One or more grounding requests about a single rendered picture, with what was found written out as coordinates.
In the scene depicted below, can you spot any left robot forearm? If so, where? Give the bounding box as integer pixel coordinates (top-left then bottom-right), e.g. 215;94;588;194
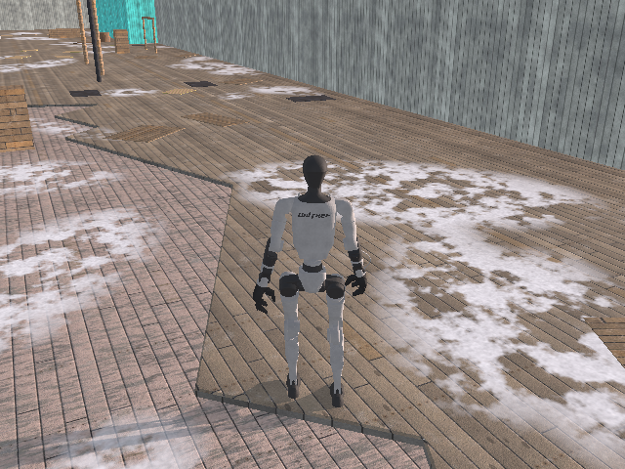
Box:
257;238;277;287

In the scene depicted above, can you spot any right robot forearm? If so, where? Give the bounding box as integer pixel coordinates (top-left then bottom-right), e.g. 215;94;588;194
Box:
348;237;366;277

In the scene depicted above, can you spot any left robot thigh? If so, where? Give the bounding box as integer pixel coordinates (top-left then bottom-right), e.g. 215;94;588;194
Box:
279;272;300;337

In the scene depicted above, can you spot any right robot foot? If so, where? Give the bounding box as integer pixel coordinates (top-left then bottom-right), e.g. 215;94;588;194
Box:
330;382;345;407

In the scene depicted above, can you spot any robot right hand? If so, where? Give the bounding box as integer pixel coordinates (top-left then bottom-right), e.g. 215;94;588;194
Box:
345;274;367;296

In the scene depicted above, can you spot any robot left upper arm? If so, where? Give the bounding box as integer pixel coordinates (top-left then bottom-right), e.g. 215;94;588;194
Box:
269;197;294;253

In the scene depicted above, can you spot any robot left hand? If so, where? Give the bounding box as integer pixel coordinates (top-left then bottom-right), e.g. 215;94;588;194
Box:
253;284;275;314

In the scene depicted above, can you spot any robot right upper arm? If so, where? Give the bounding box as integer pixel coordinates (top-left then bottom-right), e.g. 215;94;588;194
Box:
334;197;358;251

